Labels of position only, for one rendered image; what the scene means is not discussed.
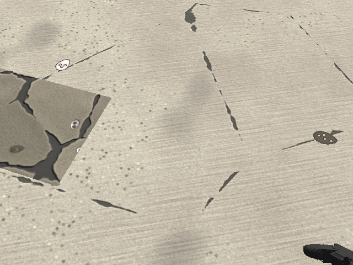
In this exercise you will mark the robot right hand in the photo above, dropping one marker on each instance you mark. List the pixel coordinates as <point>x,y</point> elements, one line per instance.
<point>336,255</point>

